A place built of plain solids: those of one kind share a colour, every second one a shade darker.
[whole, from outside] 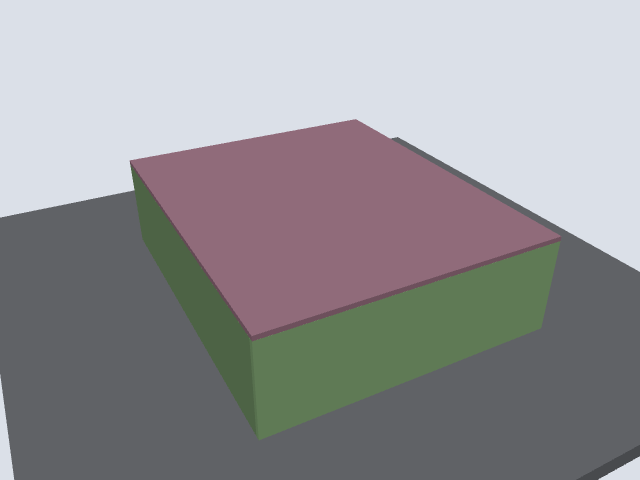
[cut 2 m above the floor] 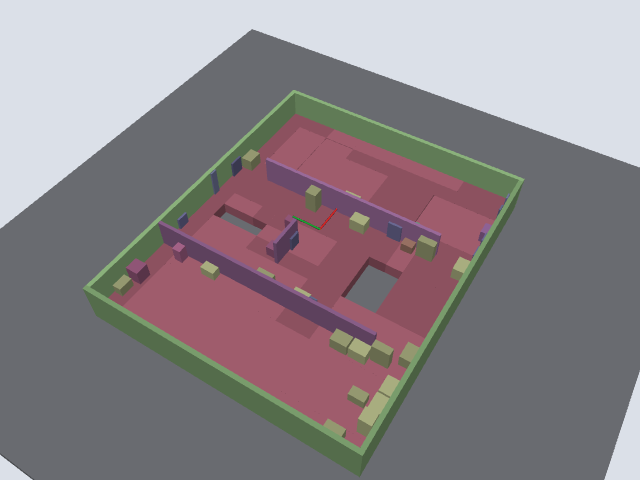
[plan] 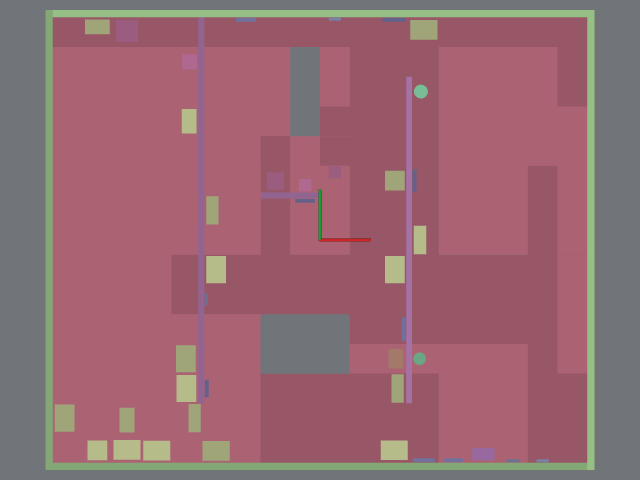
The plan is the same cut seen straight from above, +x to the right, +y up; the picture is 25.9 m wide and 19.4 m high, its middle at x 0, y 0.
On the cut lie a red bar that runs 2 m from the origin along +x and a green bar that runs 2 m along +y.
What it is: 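A museum's exhibition hall between two shows, on a module of 1.2 m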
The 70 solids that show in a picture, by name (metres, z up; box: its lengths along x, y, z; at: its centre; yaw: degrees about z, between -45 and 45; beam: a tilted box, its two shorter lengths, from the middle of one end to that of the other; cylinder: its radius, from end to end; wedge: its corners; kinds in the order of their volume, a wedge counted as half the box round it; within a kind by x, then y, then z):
{
 "floor_1": {"box": [1.2, 18.0, 0.91], "at": [-10.2, 0.0, 0.4]},
 "floor_2": {"box": [3.6, 6.0, 0.91], "at": [-7.8, -6.0, 0.4]},
 "floor_3": {"box": [3.62, 7.22, 0.91], "at": [-7.8, 0.6, 0.4]},
 "floor_4": {"box": [8.4, 2.4, 0.91], "at": [-6.6, -4.2, 0.4]},
 "floor_5": {"box": [9.6, 3.6, 0.91], "at": [-6.0, 6.0, 0.4]},
 "floor_6": {"box": [3.6, 18.0, 0.91], "at": [-4.2, 0.0, 0.4]},
 "floor_7": {"box": [1.2, 12.0, 0.91], "at": [-1.8, 3.0, 0.4]},
 "floor_8": {"box": [10.8, 2.4, 0.91], "at": [-0.6, -1.8, 0.4]},
 "floor_9": {"box": [1.2, 7.2, 0.91], "at": [-0.6, 0.6, 0.4]},
 "floor_10": {"box": [10.8, 1.2, 0.91], "at": [-0.6, 3.6, 0.4]},
 "floor_11": {"box": [21.6, 3.6, 0.91], "at": [0.0, -7.2, 0.4]},
 "floor_12": {"box": [21.6, 1.2, 0.91], "at": [0.0, 8.4, 0.4]},
 "floor_13": {"box": [16.8, 3.6, 0.91], "at": [2.4, 1.2, 0.4]},
 "floor_14": {"box": [4.8, 1.2, 0.91], "at": [2.4, 4.8, 0.4]},
 "floor_15": {"box": [3.6, 18.0, 0.91], "at": [3.0, 0.0, 0.4]},
 "floor_16": {"box": [10.8, 2.4, 0.91], "at": [5.4, 6.6, 0.4]},
 "floor_17": {"box": [9.6, 1.2, 0.91], "at": [6.0, -4.8, 0.4]},
 "floor_18": {"box": [3.6, 4.8, 0.91], "at": [6.6, -6.6, 0.4]},
 "floor_19": {"box": [3.6, 3.6, 1.02], "at": [6.6, -2.4, 0.46]},
 "floor_20": {"box": [4.82, 2.42, 0.87], "at": [7.2, 4.2, 0.38]},
 "floor_21": {"box": [4.8, 3.6, 0.91], "at": [7.2, 7.2, 0.4]},
 "floor_22": {"box": [1.2, 12.0, 0.91], "at": [9.0, -3.0, 0.4]},
 "floor_23": {"box": [2.4, 3.6, 0.91], "at": [9.6, -2.4, 0.4]},
 "floor_24": {"box": [1.2, 18.0, 0.91], "at": [10.2, 0.0, 0.4]},
 "floor_25": {"box": [1.2, 2.4, 0.91], "at": [10.2, 4.2, 0.4]},
 "wall_1": {"box": [0.3, 18.6, 6.17], "at": [-10.95, 0.0, 3.04]},
 "wall_2": {"box": [21.6, 0.3, 6.17], "at": [0.0, -9.15, 3.04]},
 "wall_3": {"box": [21.6, 0.3, 6.17], "at": [0.0, 9.15, 3.04]},
 "wall_4": {"box": [0.3, 18.6, 6.17], "at": [10.95, 0.0, 3.04]},
 "roof_1": {"box": [22.2, 18.6, 0.3], "at": [0.0, 0.0, 6.27]},
 "screen_1": {"box": [0.24, 15.6, 3.0], "at": [-4.8, 1.2, 2.36]},
 "screen_2": {"box": [2.4, 0.24, 3.0], "at": [-1.2, 1.8, 2.36]},
 "screen_3": {"box": [0.24, 13.2, 3.0], "at": [3.6, 0.0, 2.36]},
 "crate_1": {"box": [0.8, 1.1, 0.9], "at": [-10.32, -7.2, 1.31]},
 "crate_2": {"box": [0.8, 0.8, 1.6], "at": [-9.0, -8.5, 1.66]},
 "crate_3": {"box": [1.0, 0.6, 0.7], "at": [-9.0, 8.62, 1.21]},
 "crate_4": {"box": [1.1, 0.8, 0.9], "at": [-7.8, -8.49, 1.31]},
 "crate_5": {"box": [0.6, 1.0, 0.7], "at": [-7.8, -7.28, 1.21]},
 "crate_6": {"box": [1.1, 0.8, 0.9], "at": [-6.6, -8.51, 1.31]},
 "crate_7": {"box": [0.8, 1.1, 0.9], "at": [-5.42, -4.8, 1.31]},
 "crate_8": {"box": [0.8, 1.1, 0.9], "at": [-5.4, -6.0, 1.31]},
 "crate_9": {"box": [0.6, 1.0, 0.7], "at": [-5.29, 4.8, 1.21]},
 "crate_10": {"box": [0.5, 1.15, 1.5], "at": [-5.07, -7.2, 1.61]},
 "crate_11": {"box": [0.5, 1.15, 1.5], "at": [-4.35, 1.2, 1.61]},
 "crate_12": {"box": [1.1, 0.8, 0.9], "at": [-4.2, -8.52, 1.31]},
 "crate_13": {"box": [0.8, 1.1, 0.9], "at": [-4.2, -1.2, 1.31]},
 "crate_14": {"box": [1.1, 0.8, 0.9], "at": [3.0, -8.5, 1.31]},
 "crate_15": {"box": [0.8, 1.1, 0.9], "at": [3.02, -1.2, 1.31]},
 "crate_16": {"box": [0.8, 0.8, 1.6], "at": [3.02, 2.4, 1.66]},
 "crate_17": {"box": [0.5, 1.15, 1.5], "at": [3.14, -6.0, 1.61]},
 "crate_18": {"box": [0.5, 1.15, 1.5], "at": [4.04, 0.0, 1.61]},
 "crate_19": {"box": [1.1, 0.8, 0.9], "at": [4.2, 8.5, 1.31]},
 "plinth_1": {"box": [0.9, 0.9, 1.1], "at": [-7.8, 8.45, 1.41]},
 "plinth_2": {"box": [0.6, 0.6, 1.1], "at": [-5.27, 7.2, 1.41]},
 "plinth_3": {"box": [0.7, 0.7, 0.8], "at": [-1.8, 2.38, 1.26]},
 "plinth_4": {"box": [0.5, 0.5, 0.6], "at": [-0.6, 2.22, 1.16]},
 "plinth_5": {"box": [0.5, 0.5, 0.9], "at": [0.6, 2.73, 1.31]},
 "pictures_1": {"box": [0.16, 0.72, 0.83], "at": [-4.58, -6.0, 1.27]},
 "pictures_2": {"box": [0.8, 0.16, 0.87], "at": [-3.0, 8.9, 1.29]},
 "pictures_3": {"box": [0.8, 0.16, 1.08], "at": [-0.6, 1.58, 1.4]},
 "pictures_4": {"box": [0.96, 0.16, 1.19], "at": [3.0, 8.9, 1.45]},
 "pictures_5": {"box": [0.16, 0.95, 1.37], "at": [3.38, -3.6, 1.54]},
 "pictures_6": {"box": [0.16, 0.92, 1.17], "at": [3.82, 2.4, 1.44]},
 "pictures_7": {"box": [0.88, 0.16, 1.29], "at": [4.2, -8.9, 1.5]},
 "pictures_8": {"box": [0.75, 0.16, 1.44], "at": [5.4, -8.9, 1.58]},
 "roll_1": {"cylinder": 0.26, "from": [4.02, -4.8, 0.86], "to": [4.02, -4.8, 2.3]},
 "roll_2": {"cylinder": 0.28, "from": [4.08, 6.0, 0.86], "to": [4.08, 6.0, 2.01]},
 "trolley_1": {"box": [0.9, 0.5, 0.91], "at": [6.6, -8.66, 1.31]},
 "blankets_1": {"box": [0.6, 0.8, 0.64], "at": [3.07, -4.8, 1.17]},
 "ladder_1": {"box": [0.5, 0.12, 2.26], "at": [0.6, 8.92, 1.99]}
}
